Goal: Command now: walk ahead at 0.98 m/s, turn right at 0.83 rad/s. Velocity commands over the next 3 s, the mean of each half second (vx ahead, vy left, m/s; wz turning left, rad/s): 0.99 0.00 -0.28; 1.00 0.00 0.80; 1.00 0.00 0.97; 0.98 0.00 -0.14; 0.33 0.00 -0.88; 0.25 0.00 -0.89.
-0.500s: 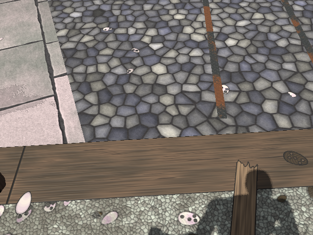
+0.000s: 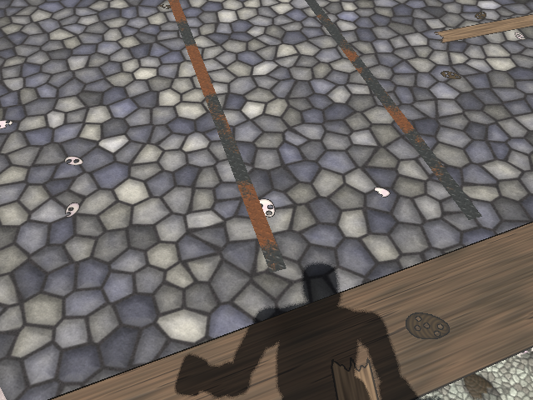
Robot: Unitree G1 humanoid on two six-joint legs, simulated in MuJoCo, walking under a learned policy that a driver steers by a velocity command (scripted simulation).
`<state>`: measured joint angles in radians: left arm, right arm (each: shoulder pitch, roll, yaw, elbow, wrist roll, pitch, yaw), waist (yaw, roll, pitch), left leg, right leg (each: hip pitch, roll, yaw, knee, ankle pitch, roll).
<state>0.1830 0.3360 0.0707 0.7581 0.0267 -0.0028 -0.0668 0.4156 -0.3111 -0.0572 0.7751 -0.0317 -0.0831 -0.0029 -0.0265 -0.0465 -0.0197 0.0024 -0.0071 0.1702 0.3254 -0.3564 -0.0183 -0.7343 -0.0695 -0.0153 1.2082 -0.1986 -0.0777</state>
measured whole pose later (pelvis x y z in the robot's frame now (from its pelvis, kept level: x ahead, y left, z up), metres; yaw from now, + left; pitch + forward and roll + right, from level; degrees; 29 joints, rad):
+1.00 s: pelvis +0.89 -0.15 -0.06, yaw +17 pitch -1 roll +2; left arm -0.01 0.31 0.00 0.67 0.06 -0.14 -0.02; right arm 0.38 -0.35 -0.12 0.88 0.00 -0.04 -0.01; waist -0.08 -0.05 -0.01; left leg -0.23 -0.14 -0.17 1.04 -0.56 0.10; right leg -0.17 -0.09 0.05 0.31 0.16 0.03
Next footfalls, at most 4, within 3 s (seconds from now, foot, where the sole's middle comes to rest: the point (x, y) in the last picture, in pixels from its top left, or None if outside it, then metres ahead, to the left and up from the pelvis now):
0.20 right None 0.36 -0.09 -0.77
0.62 left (290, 310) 0.75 -0.05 -0.77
1.00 right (360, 260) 0.99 -0.29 -0.87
1.32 left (259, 197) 1.26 0.03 -0.87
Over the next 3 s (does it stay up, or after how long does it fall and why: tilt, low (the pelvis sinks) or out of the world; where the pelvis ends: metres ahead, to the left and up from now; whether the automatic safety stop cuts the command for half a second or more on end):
stays up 2.00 0.56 -0.10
